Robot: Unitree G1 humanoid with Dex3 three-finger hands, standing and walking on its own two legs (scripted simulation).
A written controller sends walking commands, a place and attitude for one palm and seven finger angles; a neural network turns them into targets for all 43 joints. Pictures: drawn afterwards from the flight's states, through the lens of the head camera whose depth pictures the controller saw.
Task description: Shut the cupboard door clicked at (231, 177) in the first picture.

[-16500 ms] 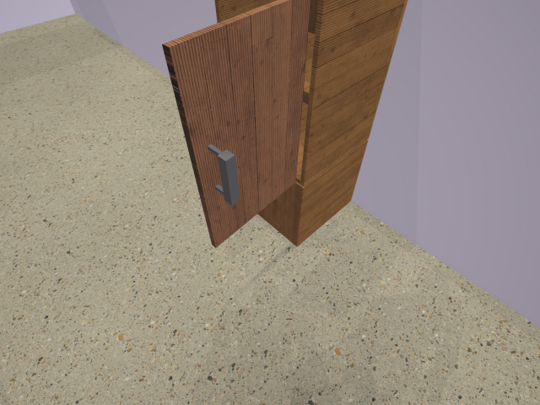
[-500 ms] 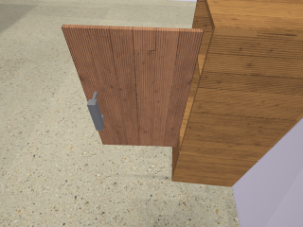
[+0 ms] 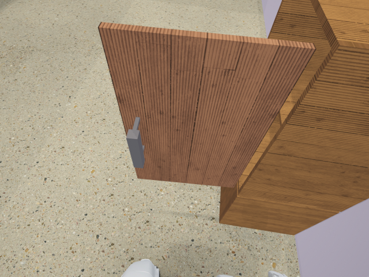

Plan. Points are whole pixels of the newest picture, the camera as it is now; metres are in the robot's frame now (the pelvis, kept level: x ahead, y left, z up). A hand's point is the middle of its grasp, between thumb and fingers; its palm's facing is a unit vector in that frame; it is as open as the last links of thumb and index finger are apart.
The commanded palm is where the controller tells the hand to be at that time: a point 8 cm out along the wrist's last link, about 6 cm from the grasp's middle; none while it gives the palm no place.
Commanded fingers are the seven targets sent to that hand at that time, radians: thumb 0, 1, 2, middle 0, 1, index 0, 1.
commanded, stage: come to a stop and stand still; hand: left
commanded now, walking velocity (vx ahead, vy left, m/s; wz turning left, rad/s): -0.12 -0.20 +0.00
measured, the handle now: (138, 143) +0.43 +0.16 -0.04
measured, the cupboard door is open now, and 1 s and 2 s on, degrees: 94 94 94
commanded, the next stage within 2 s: look again from close up in 0.98 s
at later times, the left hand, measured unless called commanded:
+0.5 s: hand out of the picture +0.02 +0.17 -0.17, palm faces +0.04 -0.98 -0.17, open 7.3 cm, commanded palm none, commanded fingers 0.00 0.90 0.90 -0.20 -0.30 -0.20 -0.30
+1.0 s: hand out of the picture -0.03 +0.14 -0.16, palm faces +0.04 -0.99 -0.14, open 7.4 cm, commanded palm none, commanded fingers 0.00 0.90 0.90 -0.20 -0.30 -0.20 -0.30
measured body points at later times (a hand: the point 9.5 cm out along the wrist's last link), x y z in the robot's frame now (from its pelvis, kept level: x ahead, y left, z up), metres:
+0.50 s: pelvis -0.03 -0.01 +0.01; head -0.02 +0.01 +0.46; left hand +0.01 +0.22 -0.15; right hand -0.06 -0.25 -0.14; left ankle -0.05 +0.09 -0.73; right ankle -0.02 -0.14 -0.72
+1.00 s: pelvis -0.01 -0.01 +0.02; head +0.00 +0.00 +0.47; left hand -0.03 +0.19 -0.15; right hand -0.02 -0.22 -0.14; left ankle -0.05 +0.09 -0.72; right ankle -0.02 -0.14 -0.72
